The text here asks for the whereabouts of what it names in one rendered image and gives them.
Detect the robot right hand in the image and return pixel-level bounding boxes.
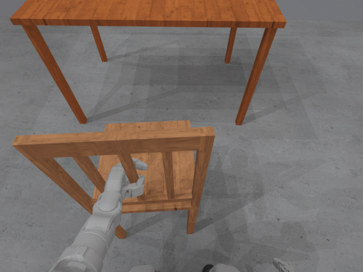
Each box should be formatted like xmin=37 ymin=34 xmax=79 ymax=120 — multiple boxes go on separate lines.
xmin=273 ymin=258 xmax=296 ymax=272

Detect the chair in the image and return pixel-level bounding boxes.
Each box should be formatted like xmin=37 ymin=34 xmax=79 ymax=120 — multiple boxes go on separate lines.
xmin=12 ymin=120 xmax=215 ymax=239

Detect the robot left hand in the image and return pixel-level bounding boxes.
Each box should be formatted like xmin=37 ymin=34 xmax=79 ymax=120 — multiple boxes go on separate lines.
xmin=104 ymin=158 xmax=148 ymax=200

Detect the left robot forearm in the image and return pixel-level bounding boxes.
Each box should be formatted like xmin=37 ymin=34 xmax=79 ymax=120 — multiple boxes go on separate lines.
xmin=48 ymin=190 xmax=123 ymax=272

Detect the table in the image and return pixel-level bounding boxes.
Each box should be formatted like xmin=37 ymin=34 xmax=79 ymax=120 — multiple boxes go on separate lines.
xmin=10 ymin=0 xmax=286 ymax=125

